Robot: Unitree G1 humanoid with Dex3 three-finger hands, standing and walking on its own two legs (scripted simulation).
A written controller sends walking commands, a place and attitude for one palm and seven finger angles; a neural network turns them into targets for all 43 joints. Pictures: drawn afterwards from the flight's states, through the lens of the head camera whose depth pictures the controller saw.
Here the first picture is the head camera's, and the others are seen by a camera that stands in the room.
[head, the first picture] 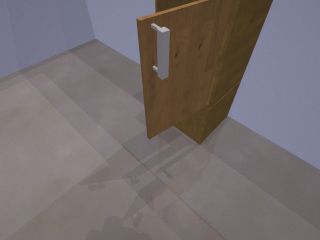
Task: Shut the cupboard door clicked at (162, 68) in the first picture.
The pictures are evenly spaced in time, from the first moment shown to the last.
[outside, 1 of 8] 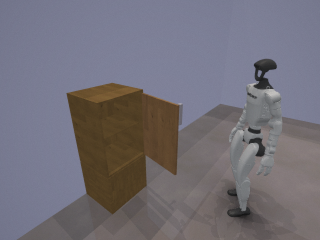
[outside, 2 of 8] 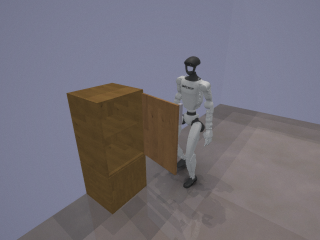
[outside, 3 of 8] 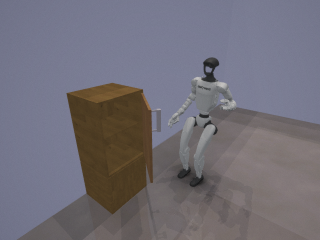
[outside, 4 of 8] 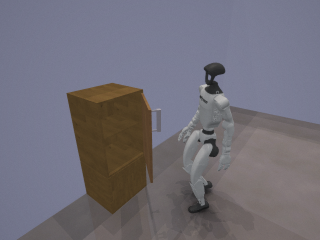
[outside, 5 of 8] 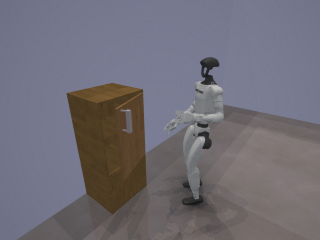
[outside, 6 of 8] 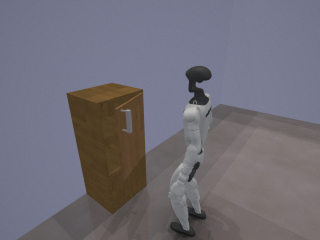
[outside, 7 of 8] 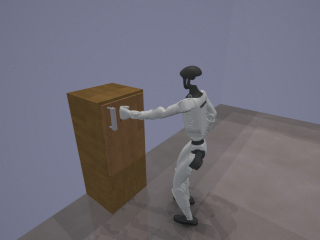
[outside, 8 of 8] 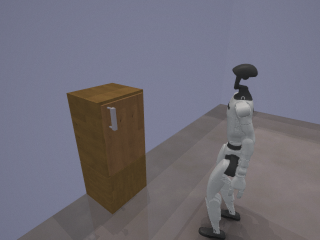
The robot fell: no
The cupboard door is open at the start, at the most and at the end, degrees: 80 80 0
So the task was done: yes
